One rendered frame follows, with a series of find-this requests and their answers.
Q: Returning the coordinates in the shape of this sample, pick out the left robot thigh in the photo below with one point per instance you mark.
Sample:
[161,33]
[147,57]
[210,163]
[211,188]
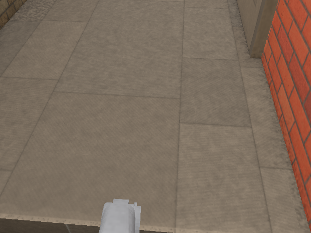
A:
[121,217]

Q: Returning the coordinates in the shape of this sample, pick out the robot left shin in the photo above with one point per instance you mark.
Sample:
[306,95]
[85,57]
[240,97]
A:
[105,205]

